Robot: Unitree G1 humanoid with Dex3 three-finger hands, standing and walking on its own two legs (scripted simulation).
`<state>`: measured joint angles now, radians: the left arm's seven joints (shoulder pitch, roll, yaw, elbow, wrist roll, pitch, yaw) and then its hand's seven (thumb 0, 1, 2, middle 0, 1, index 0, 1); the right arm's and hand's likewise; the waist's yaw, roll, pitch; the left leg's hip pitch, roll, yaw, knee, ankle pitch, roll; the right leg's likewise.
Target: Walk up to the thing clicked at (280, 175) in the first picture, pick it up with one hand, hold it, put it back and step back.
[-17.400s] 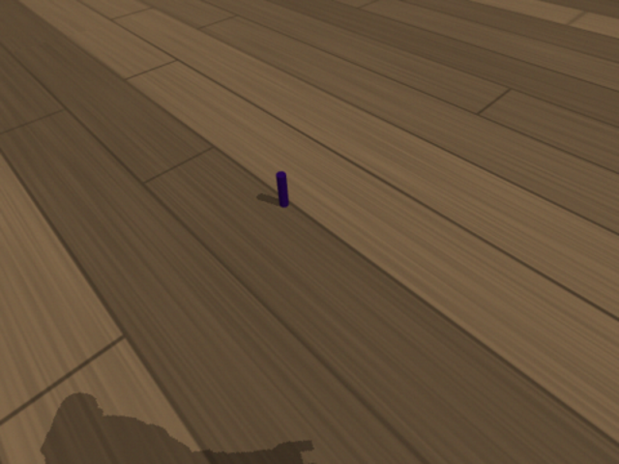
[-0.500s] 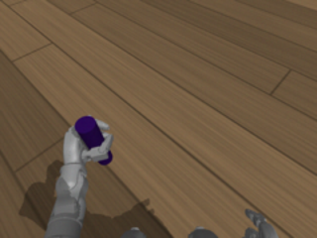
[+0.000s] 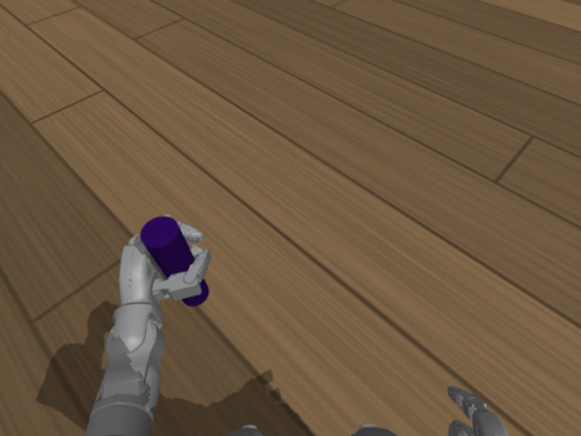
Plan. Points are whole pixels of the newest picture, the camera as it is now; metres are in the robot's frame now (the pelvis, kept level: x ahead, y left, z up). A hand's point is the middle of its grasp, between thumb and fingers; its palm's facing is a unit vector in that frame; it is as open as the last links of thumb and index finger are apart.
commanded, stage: hold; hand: left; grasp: from the side
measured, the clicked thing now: (180, 267) +0.34 +0.18 +0.03
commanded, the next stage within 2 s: none
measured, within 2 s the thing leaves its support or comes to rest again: neither
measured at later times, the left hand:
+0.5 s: hand (187, 264) +0.33 +0.17 +0.05, palm faces +0.13 -0.99 +0.00, open 5.7 cm
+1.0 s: hand (184, 264) +0.33 +0.17 +0.06, palm faces +0.13 -0.99 +0.00, open 5.7 cm
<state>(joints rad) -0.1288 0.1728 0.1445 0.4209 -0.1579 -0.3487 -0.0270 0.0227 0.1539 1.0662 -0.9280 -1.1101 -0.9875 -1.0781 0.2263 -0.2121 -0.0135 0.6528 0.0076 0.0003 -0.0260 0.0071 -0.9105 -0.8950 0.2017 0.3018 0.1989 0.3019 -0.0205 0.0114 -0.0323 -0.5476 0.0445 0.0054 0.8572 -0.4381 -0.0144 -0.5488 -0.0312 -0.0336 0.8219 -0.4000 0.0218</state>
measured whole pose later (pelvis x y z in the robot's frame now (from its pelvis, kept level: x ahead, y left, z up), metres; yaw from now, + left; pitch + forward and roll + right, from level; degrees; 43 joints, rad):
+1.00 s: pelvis +0.00 +0.00 +0.01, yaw +0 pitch +6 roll -1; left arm -0.13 0.17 0.13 0.43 -0.15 -0.36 -0.02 0.02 0.16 1.06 -0.93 -1.11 -0.99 -1.09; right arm 0.22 -0.21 -0.01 0.67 0.01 -0.02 -0.02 0.01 -0.91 -0.90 0.20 0.30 0.20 0.30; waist -0.02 0.01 -0.02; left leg -0.50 0.04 0.01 0.81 -0.41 -0.01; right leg -0.50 -0.03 -0.03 0.77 -0.37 0.03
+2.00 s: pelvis -0.01 +0.00 +0.01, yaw +0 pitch +6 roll -1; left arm -0.14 0.16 0.13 0.46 -0.16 -0.37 -0.02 0.02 0.15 1.07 -0.93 -1.11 -0.99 -1.09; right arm 0.22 -0.21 -0.02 0.67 0.01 -0.02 -0.02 0.01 -0.91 -0.90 0.20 0.30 0.20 0.30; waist -0.02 0.01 -0.02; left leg -0.51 0.04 0.00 0.82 -0.41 -0.01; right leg -0.51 -0.03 -0.03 0.78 -0.37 0.02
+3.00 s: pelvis -0.04 +0.00 -0.15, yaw +0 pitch +29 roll -2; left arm -0.41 0.24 0.29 0.90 -0.14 -0.75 -0.10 0.02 0.14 1.09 -0.94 -1.10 -1.00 -1.07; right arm 0.16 -0.26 -0.03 0.68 -0.05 -0.03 0.06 0.00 -0.89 -0.90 0.20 0.30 0.20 0.30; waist -0.07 0.00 -0.19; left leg -1.44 0.04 -0.04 1.59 -0.66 -0.02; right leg -1.43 -0.04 -0.03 1.55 -0.62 0.02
